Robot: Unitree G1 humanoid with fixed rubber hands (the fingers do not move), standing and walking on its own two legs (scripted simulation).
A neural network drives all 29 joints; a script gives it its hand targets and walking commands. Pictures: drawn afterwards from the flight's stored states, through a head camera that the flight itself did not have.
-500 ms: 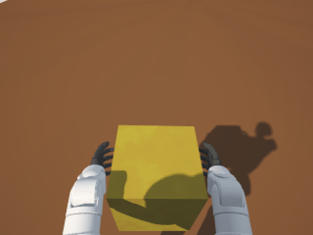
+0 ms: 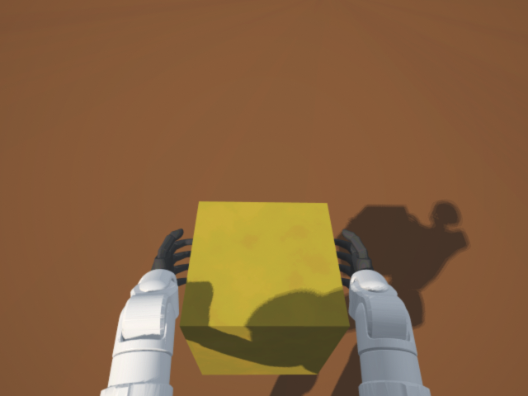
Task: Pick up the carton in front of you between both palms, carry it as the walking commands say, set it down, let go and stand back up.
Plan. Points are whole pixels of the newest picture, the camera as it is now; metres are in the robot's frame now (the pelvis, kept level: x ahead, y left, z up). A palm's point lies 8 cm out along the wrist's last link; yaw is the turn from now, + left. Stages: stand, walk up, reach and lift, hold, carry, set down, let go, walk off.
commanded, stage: carry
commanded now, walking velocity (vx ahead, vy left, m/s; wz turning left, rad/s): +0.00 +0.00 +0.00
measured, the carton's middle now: (261, 293) +0.30 +0.00 -0.04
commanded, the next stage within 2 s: hold in 0.06 s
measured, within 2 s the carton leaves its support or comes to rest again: neither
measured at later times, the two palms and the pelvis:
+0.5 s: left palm (144, 305) +0.24 +0.16 +0.05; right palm (354, 288) +0.27 -0.13 +0.05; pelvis -0.03 -0.01 +0.01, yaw +5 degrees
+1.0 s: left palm (160, 297) +0.25 +0.14 +0.06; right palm (367, 276) +0.28 -0.16 +0.06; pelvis -0.03 -0.04 +0.01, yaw +7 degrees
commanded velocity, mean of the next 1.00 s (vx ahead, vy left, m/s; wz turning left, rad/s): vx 0.00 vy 0.00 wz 0.00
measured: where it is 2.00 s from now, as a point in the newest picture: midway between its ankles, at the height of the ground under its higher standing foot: outside the picture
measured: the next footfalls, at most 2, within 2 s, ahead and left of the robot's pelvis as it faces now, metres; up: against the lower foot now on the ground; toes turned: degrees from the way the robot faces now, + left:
none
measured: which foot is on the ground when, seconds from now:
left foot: down 0.00-1.00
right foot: down 0.00-1.00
